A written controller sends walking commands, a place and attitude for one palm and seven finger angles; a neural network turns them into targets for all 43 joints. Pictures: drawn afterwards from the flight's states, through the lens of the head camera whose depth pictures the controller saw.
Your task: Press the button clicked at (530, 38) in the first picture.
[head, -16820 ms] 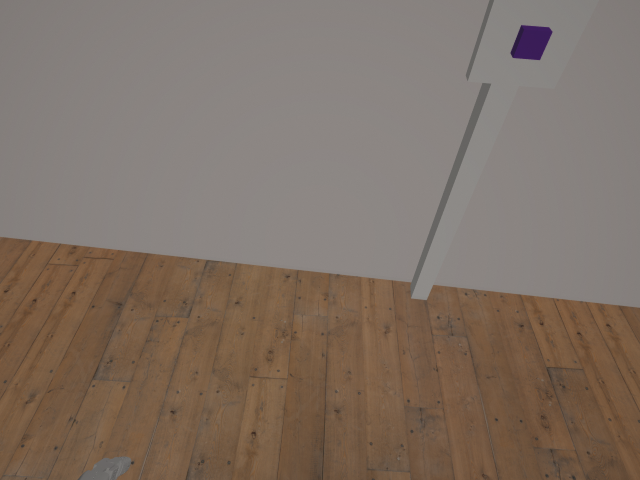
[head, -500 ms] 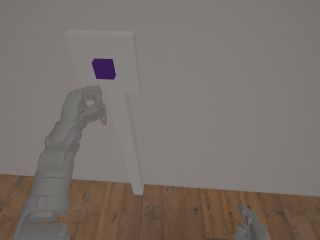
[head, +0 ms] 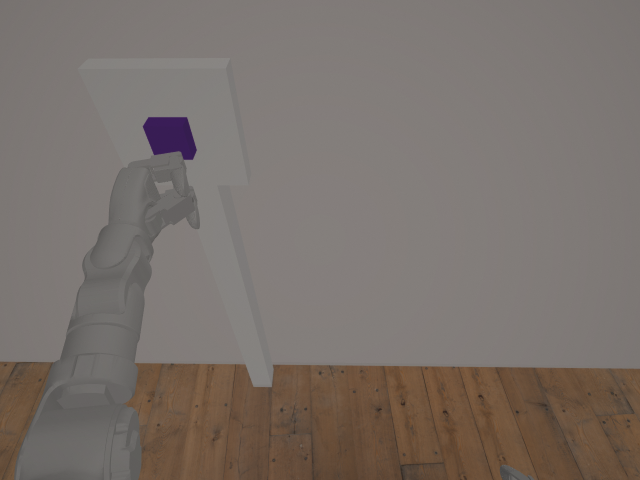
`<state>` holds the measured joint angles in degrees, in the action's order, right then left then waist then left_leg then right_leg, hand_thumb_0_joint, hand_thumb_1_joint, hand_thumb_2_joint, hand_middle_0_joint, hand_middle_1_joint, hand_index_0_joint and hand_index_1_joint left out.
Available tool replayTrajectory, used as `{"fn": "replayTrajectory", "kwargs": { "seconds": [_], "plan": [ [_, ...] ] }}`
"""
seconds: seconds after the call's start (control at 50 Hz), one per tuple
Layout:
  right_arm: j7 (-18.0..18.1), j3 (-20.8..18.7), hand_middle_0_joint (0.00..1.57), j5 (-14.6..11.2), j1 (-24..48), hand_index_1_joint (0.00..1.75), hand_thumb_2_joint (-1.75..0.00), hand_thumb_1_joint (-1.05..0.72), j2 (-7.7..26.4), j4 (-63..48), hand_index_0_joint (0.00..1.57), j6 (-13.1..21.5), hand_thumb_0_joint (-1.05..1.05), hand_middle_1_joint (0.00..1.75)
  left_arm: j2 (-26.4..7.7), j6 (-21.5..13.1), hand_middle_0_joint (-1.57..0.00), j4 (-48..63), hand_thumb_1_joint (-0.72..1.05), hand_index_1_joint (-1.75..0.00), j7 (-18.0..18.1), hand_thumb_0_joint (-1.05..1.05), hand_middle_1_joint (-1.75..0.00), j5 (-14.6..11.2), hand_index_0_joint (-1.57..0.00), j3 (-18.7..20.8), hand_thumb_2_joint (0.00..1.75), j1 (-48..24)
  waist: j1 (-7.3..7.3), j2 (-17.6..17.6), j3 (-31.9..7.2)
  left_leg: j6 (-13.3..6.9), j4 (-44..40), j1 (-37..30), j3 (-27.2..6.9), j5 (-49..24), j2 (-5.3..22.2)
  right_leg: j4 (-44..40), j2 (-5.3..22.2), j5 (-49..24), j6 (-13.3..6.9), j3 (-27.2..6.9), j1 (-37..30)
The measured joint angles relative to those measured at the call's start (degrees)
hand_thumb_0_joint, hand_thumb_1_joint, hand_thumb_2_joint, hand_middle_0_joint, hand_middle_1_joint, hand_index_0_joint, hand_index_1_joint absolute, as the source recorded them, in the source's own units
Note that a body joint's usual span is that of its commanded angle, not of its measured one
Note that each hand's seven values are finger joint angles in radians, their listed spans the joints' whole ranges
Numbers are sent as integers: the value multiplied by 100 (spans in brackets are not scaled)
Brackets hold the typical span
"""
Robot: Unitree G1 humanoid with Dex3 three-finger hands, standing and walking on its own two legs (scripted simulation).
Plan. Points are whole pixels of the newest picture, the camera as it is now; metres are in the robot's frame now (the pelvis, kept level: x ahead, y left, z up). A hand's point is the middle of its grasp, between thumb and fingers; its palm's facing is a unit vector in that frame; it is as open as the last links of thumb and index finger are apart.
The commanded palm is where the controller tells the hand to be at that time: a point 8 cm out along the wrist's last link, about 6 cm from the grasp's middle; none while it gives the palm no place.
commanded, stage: aim a knuckle at the button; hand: left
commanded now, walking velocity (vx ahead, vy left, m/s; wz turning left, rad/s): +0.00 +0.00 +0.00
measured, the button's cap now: (171, 137) +0.51 +0.21 +0.19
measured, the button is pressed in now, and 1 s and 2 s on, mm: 0 0 8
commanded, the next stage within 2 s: press the button with the knuckle in 0.56 s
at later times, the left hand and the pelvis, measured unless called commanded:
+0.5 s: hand (186, 212) +0.40 +0.18 +0.15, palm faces +0.01 -1.00 -0.02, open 3.1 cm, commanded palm +0.37 +0.23 +0.15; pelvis +0.00 +0.00 +0.00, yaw +1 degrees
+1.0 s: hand (182, 195) +0.42 +0.18 +0.16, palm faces +0.02 -1.00 +0.00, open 3.1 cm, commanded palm +0.40 +0.23 +0.15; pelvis +0.00 +0.01 +0.00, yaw +0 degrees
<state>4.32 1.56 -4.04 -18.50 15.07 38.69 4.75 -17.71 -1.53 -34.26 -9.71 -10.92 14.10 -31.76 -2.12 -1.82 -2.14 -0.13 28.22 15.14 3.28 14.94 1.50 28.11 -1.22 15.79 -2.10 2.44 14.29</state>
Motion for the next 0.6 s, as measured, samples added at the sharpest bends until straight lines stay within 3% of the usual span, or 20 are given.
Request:
{"fn": "replayTrajectory", "kwargs": {
  "seconds": [0.14,0.24,0.32,0.46,0.6],
  "plan": [
    [-27,-7,20,-15,90,29,-90,-91,13,-83,20,-50,1,30,56,172,-130,124,90,-150,-22,2,-150,-9,-130,34,90,306,18,-31,-47,8,-8,-62,8,17,14,-4,-15,16,-8,-10,-55],
    [12,4,20,-14,253,29,-90,-91,-25,-176,20,3,1,30,37,95,-130,378,90,-150,40,2,-150,13,-130,23,90,413,76,0,46,14,2,-75,-21,-2,17,-7,-18,0,-17,19,-85],
    [46,41,20,-27,375,29,-90,-91,-28,-150,20,50,1,30,57,30,-130,386,90,-150,-19,2,-150,-35,-130,-122,90,243,135,6,47,11,41,-47,-84,-6,-1,-5,0,1,-13,81,-100],
    [35,95,20,-47,489,29,-90,-91,-45,-219,20,-6,1,30,0,308,-130,-101,90,-150,-36,2,-150,-20,-131,-171,90,-75,91,14,-29,-9,76,52,-98,-10,-31,33,31,4,6,95,-6],
    [-3,96,20,-7,375,29,-90,-91,-75,-202,20,-19,1,30,228,89,-130,217,90,-150,61,2,-150,-27,-130,-234,90,150,104,27,-7,-41,91,18,-51,24,-56,71,57,33,41,48,-17]
  ]
}}
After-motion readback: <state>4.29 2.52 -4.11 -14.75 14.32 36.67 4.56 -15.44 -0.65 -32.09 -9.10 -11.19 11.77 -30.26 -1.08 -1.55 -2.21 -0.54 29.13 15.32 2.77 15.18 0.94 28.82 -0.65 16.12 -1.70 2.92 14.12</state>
